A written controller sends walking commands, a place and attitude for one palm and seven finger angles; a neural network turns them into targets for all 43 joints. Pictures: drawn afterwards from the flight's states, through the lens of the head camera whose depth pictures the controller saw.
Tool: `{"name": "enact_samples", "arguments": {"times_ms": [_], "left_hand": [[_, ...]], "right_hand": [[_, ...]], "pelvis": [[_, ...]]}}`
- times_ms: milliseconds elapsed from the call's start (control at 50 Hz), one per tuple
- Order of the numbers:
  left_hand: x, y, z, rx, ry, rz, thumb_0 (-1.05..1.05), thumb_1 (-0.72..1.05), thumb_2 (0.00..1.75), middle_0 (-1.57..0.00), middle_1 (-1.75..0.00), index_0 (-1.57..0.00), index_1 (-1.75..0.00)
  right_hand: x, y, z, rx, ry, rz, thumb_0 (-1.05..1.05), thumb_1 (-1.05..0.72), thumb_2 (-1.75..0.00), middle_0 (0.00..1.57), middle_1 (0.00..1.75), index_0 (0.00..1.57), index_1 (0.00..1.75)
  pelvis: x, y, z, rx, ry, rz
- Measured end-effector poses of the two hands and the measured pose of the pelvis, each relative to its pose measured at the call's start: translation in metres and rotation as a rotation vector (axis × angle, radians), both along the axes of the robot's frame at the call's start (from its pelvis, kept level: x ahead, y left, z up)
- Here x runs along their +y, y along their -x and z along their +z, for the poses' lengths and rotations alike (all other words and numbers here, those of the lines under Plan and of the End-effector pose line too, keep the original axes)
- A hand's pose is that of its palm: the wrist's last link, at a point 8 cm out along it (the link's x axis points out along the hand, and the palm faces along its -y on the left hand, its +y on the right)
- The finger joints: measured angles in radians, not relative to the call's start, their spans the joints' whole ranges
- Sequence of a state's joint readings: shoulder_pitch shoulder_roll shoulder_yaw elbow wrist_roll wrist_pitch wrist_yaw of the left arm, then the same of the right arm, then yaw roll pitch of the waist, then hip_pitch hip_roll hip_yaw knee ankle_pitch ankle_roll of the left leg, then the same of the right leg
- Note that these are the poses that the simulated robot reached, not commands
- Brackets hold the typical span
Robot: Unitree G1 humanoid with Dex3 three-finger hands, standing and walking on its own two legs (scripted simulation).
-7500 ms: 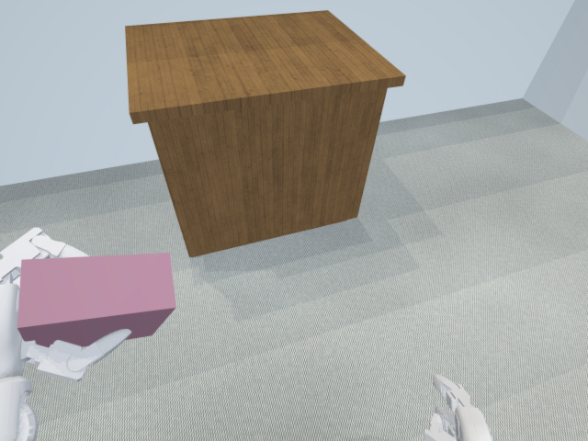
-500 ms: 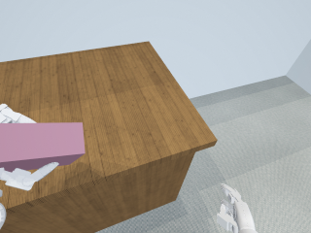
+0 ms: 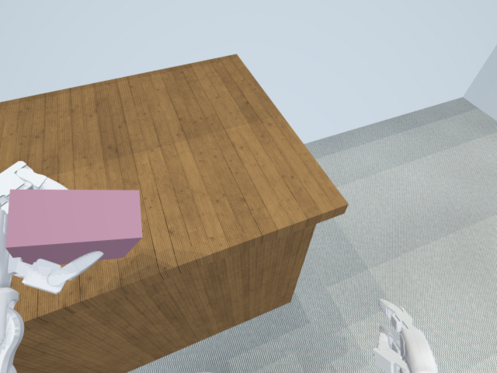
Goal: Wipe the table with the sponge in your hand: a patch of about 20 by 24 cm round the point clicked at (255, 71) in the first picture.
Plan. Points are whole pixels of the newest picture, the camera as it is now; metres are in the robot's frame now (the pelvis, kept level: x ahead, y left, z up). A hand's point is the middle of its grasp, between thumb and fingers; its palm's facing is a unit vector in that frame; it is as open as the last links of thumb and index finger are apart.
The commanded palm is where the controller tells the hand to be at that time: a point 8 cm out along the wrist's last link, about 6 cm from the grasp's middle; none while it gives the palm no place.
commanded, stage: come to a stop and stand still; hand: left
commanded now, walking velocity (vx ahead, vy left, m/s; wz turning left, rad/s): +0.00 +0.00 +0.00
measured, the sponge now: (96, 229) +0.25 +0.21 +0.15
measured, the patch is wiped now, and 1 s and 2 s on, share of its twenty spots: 0.00 0.00 0.00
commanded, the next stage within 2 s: look again from close up in 0.76 s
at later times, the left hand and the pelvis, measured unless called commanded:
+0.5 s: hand (53, 220) +0.26 +0.28 +0.15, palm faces +0.36 -0.85 -0.39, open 9.9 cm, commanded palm +0.20 +0.31 +0.18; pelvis +0.04 +0.03 +0.00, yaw +1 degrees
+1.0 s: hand (47, 224) +0.26 +0.28 +0.15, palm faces +0.39 -0.84 -0.39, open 9.9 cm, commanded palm +0.20 +0.31 +0.18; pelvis +0.05 +0.02 +0.00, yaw +2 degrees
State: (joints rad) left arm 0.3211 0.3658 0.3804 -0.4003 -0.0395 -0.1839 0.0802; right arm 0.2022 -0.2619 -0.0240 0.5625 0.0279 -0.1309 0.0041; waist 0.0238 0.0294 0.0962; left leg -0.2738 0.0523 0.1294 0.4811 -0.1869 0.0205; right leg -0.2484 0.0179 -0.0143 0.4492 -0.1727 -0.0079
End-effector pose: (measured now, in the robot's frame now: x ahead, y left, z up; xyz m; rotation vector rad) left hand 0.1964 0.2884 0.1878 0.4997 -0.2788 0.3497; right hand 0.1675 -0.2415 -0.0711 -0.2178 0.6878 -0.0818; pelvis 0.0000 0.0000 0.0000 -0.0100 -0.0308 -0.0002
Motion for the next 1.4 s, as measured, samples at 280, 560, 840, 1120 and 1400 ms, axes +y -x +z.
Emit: {"name": "enact_samples", "arguments": {"times_ms": [280,560,840,1120,1400], "left_hand": [[0.033,-0.004,-0.01,-0.009,-0.006,0.06,-0.01,-0.48,1.0,-0.77,-1.34,-0.77,-1.33],[0.038,-0.032,-0.033,0.086,0.063,0.004,-0.01,-0.48,1.0,-0.77,-1.34,-0.77,-1.33],[0.036,-0.026,-0.005,0.002,0.012,0.007,-0.01,-0.48,1.0,-0.77,-1.34,-0.77,-1.33],[0.024,-0.015,-0.02,0.056,0.071,0.011,-0.01,-0.48,1.0,-0.77,-1.34,-0.77,-1.33],[0.06,-0.021,0.002,-0.041,-0.081,0.05,-0.01,-0.48,1.01,-0.77,-1.34,-0.77,-1.33]], "right_hand": [[0.035,0.002,-0.006,0.072,0.019,0.036,0.01,-0.91,-0.9,0.2,0.3,0.2,0.3],[0.066,-0.07,0.016,-0.046,0.003,0.069,0.01,-0.91,-0.9,0.21,0.3,0.2,0.3],[0.065,-0.071,0.012,-0.016,-0.001,0.073,0.01,-0.91,-0.9,0.21,0.3,0.2,0.3],[0.042,-0.039,0.008,0.027,0.03,0.016,0.01,-0.91,-0.9,0.21,0.3,0.2,0.3],[0.046,-0.03,0.005,0.045,0.05,0.067,0.01,-0.91,-0.9,0.2,0.3,0.2,0.3]], "pelvis": [[0.012,-0.019,-0.001,0.002,0.007,0.022],[0.029,-0.047,0.002,0.031,0.009,0.019],[0.029,-0.051,0.003,0.028,0.013,0.029],[0.022,-0.04,0.004,0.016,0.013,0.03],[0.021,-0.027,0.002,0.026,0.014,0.031]]}}
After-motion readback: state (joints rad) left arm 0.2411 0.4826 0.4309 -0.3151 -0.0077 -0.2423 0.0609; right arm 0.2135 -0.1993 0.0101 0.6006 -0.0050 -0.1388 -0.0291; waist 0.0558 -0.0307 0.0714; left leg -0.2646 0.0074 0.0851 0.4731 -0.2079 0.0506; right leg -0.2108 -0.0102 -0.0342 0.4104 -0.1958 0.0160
